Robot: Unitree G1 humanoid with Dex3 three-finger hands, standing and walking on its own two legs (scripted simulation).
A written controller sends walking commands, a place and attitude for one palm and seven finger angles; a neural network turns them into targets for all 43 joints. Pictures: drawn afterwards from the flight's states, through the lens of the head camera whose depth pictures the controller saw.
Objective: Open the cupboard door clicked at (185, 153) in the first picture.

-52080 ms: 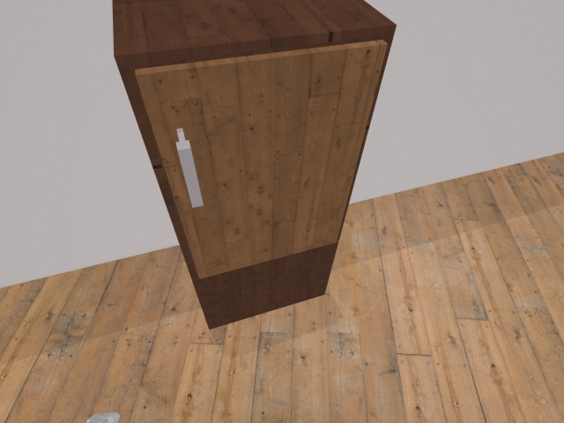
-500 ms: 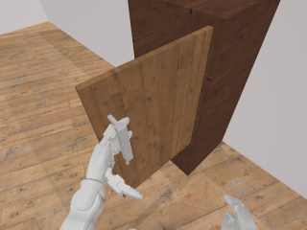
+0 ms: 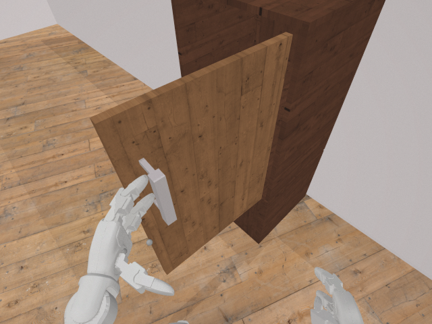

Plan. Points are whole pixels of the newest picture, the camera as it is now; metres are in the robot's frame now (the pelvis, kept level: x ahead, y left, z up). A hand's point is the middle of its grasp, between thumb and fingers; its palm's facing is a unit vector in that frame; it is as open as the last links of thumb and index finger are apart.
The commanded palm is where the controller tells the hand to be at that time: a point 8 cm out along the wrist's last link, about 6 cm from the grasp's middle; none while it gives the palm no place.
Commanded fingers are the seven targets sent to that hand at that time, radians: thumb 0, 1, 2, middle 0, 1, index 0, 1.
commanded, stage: slide the hand sideways off the handle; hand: left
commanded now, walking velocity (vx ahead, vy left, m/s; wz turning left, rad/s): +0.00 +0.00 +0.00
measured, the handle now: (157, 192) +0.33 +0.13 +0.08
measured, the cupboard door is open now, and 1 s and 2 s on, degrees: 87 85 85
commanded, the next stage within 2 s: draw the hand back to the body in 0.48 s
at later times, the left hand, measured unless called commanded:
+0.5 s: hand (105, 274) +0.18 +0.18 +0.08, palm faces +0.01 -1.00 -0.04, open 16.3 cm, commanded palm +0.16 +0.23 +0.08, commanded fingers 0.00 -0.50 0.30 -0.15 -0.30 -0.15 -0.30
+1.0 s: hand (82, 269) +0.18 +0.20 +0.11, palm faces +0.02 -1.00 -0.08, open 16.3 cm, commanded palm +0.15 +0.26 +0.13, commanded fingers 0.00 -0.43 0.33 -0.15 -0.30 -0.15 -0.30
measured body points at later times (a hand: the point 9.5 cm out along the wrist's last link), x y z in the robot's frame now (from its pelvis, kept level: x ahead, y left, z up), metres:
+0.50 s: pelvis +0.01 +0.00 -0.01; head +0.03 -0.01 +0.44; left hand +0.18 +0.23 +0.08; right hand +0.21 -0.22 -0.08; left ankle +0.05 +0.12 -0.70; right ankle -0.02 -0.10 -0.70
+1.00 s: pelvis -0.01 +0.01 +0.00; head -0.01 +0.00 +0.45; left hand +0.17 +0.25 +0.12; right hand +0.18 -0.20 -0.07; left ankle +0.05 +0.12 -0.70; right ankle -0.02 -0.10 -0.70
